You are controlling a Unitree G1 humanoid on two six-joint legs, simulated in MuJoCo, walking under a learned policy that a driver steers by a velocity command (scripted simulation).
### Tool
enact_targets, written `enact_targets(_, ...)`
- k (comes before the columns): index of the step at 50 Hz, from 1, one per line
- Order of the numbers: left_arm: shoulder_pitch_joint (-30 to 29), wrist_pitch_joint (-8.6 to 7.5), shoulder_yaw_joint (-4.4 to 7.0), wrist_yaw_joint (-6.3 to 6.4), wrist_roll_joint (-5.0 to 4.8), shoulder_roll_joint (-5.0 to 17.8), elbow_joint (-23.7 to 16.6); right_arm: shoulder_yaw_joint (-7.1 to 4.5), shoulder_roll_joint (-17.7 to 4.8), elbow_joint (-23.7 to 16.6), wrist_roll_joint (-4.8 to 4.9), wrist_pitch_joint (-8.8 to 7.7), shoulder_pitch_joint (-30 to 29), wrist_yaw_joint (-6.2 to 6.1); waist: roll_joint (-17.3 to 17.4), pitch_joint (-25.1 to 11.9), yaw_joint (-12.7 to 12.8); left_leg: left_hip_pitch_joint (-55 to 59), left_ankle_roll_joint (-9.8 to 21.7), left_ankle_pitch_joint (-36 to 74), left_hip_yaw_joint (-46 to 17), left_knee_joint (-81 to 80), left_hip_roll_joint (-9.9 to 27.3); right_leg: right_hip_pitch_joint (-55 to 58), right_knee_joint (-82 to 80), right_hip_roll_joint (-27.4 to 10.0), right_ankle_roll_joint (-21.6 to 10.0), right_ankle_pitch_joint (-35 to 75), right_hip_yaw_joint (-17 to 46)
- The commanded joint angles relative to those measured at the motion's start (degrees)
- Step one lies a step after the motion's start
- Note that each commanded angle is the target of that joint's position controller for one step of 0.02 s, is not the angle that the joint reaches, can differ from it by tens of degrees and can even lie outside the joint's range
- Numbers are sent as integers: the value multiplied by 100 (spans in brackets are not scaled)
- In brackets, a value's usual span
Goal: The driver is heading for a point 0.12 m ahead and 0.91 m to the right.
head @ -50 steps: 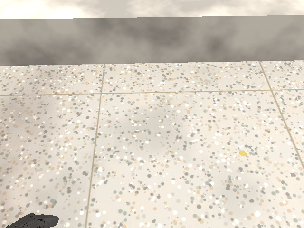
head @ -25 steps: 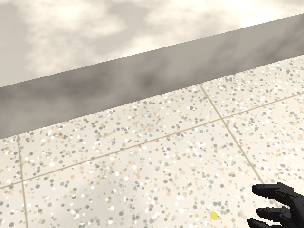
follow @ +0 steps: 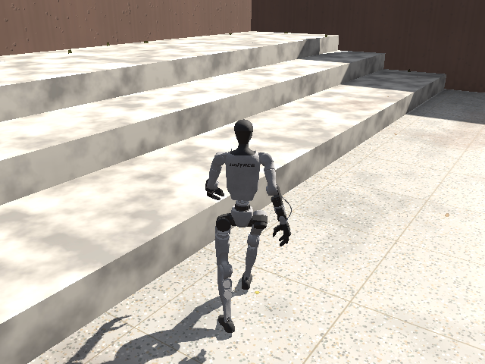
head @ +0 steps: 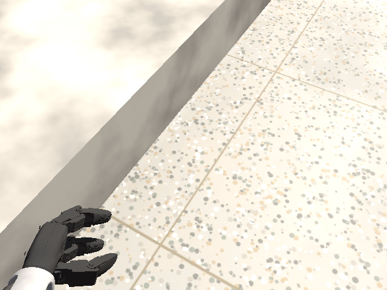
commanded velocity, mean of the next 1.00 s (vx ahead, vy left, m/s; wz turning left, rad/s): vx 1.00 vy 0.00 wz -0.92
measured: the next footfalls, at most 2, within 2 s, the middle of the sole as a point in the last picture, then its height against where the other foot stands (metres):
right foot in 0.04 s outside the picture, level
left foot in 0.42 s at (169, 226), level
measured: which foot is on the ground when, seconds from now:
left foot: down 0.00-0.02, up 0.04-0.40, down 0.42-0.86, up 0.88-1.00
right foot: up 0.00-0.02, down 0.04-0.44, up 0.46-0.84, down 0.86-1.00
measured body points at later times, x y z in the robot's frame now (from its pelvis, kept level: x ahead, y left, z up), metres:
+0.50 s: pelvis +0.49 -0.02 +0.01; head +0.52 -0.03 +0.46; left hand +0.66 +0.25 -0.10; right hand +0.56 -0.34 -0.06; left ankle +0.62 +0.09 -0.70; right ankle +0.26 -0.01 -0.61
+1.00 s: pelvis +0.85 -0.30 +0.01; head +0.87 -0.32 +0.46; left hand +1.12 -0.21 -0.11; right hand +0.70 -0.53 -0.10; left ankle +0.92 -0.12 -0.59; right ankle +0.84 -0.32 -0.70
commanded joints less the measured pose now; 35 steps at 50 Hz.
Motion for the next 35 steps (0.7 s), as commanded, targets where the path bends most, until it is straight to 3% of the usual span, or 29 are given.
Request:
enact_targets(1,3481,-20,520,255,-32,1032,832,-333,-1551,-841,-45,79,-1212,-69,754,-1312,2179,-2634,621,7860,-475,4021,1310,4810,-499,489,-446,-561,435)
enact_targets(2,3125,50,735,419,-213,1344,890,-284,-1153,-979,-77,95,-1336,45,-455,-998,1716,-4206,477,1862,-506,6173,194,5511,-882,-34,-599,-981,1508)
enact_targets(3,2540,150,798,414,45,1980,519,-163,-808,-1694,1,0,-924,52,-1172,-1694,893,-6288,212,-348,-1297,7920,-313,6808,-1497,-1445,-1687,-613,4640)
enact_targets(4,3007,176,812,503,49,1803,453,-121,-1005,-1877,13,-155,-1439,55,-82,-2053,1214,-6637,259,47,-2263,7713,-127,6710,-2418,-1613,-1774,-1341,5527)
enact_targets(5,2875,108,774,554,-6,1523,653,-74,-985,-1876,26,-228,-1619,61,370,-1097,966,-6666,299,322,-2371,6945,153,5746,-2872,-1542,-1533,-1374,5317)
enact_targets(6,2730,0,710,587,-38,1296,778,-45,-937,-1853,-35,-216,-1753,46,680,-424,640,-6339,273,339,-2349,6261,354,4726,-2956,-1288,-1323,-853,4808)
enact_targets(8,2353,-213,578,644,-59,1052,758,-9,-880,-1721,-264,17,-1518,38,743,-127,136,-5492,124,82,-2364,5517,552,3385,-2905,-786,-1129,27,3903)
enact_targets(9,2344,-296,518,619,-99,948,777,-6,-832,-1734,-293,137,-1554,51,694,-63,54,-5225,35,-111,-2322,5111,621,2870,-2963,-603,-1087,59,3693)
enact_targets(11,2333,-404,517,563,-101,979,803,62,-636,-2023,-239,200,-2219,114,533,200,139,-4861,-61,327,-2098,4013,627,1992,-3248,-279,-1002,-29,3404)
enact_targets(13,2356,-435,555,511,-84,990,842,155,-408,-2283,-118,172,-2870,169,325,280,331,-4262,-51,1743,-1993,2873,466,1528,-3314,17,-742,259,3163)
enact_targets(15,2567,-456,602,432,-151,1062,935,165,-401,-2345,-7,147,-3117,176,154,115,563,-3695,75,2827,-1941,2058,245,1701,-3262,2,-505,921,3152)
enact_targets(17,2795,-441,628,419,-200,1114,1036,110,-576,-2369,30,138,-3232,145,-10,-27,708,-3452,208,2920,-1963,1577,82,2306,-2985,-139,-323,1513,3302)
enact_targets(18,2835,-427,643,440,-195,1157,1059,65,-702,-2331,22,132,-3082,109,-24,-158,647,-3214,268,2720,-2007,1358,-28,2643,-2628,-154,-196,2064,3360)
enact_targets(19,2854,-417,670,453,-175,1272,1084,-31,-921,-2189,20,113,-2661,53,-13,-446,458,-2742,332,2324,-2012,1309,-202,2930,-1975,-126,-45,2897,3349)
enact_targets(20,2734,-414,707,439,-146,1468,1086,-149,-1160,-1975,25,77,-1789,-17,92,-957,-61,-1789,394,1798,-1962,1293,-289,2888,-819,-46,113,3340,3212)
enact_targets(21,2436,-455,673,418,-109,1400,1029,-287,-1465,-1689,-27,47,-521,-117,174,-1508,-772,-394,496,1207,-2174,1453,63,2175,772,186,263,2991,2994)
enact_targets(22,2326,-516,453,444,-149,545,781,-430,-1919,-1517,-256,7,519,-214,1379,-2212,-989,906,761,-1138,-3905,984,1548,915,2892,690,330,-372,2459)
enact_targets(23,2845,-483,303,479,-294,335,492,-477,-2084,-1575,-285,0,-204,-129,2789,-2546,-187,903,1160,-2331,-7031,-433,2632,-230,3804,777,396,-2222,1881)
enact_targets(24,2487,-372,315,534,-113,702,690,-399,-1424,-1718,-206,41,-1014,-87,1729,-1530,-105,56,1212,-2977,-6655,-576,2363,-612,3901,151,338,-1558,1728)
enact_targets(25,2141,-298,357,450,-2,821,700,-315,-1035,-1679,-164,67,-1310,-83,1030,-923,-87,-633,1194,-2114,-5510,-420,2086,-558,3563,-122,383,-1194,1563)
enact_targets(26,1838,-235,364,362,52,784,681,-268,-849,-1539,-181,74,-1313,-84,543,-563,-73,-1132,1132,-1014,-4667,-404,1849,-470,3347,-293,423,-1095,1469)
enact_targets(28,1520,-93,291,201,64,456,454,-194,-668,-1133,-141,-17,-1018,-60,619,-185,77,-1664,1031,176,-3617,-586,1666,-472,3174,-538,482,-1117,1428)
enact_targets(30,1242,16,193,130,30,168,198,-153,-537,-876,3,-139,-871,39,632,15,222,-1758,939,1260,-2860,-731,1691,-786,3084,-704,481,-963,1371)
enact_targets(33,682,59,132,54,23,157,-239,-154,-638,-746,49,-267,-1177,80,658,211,519,-2111,746,2721,-1506,-1040,1409,-628,2250,-687,502,-239,1093)
enact_targets(35,325,78,100,-37,20,195,-383,-163,-731,-628,57,-304,-1146,75,535,441,548,-2315,663,3361,-791,-1289,1123,-123,1259,-531,419,275,577)
Over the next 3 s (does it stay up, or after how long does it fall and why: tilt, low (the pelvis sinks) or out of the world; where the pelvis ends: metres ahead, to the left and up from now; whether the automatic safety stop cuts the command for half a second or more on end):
stays up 1.06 -1.52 0.02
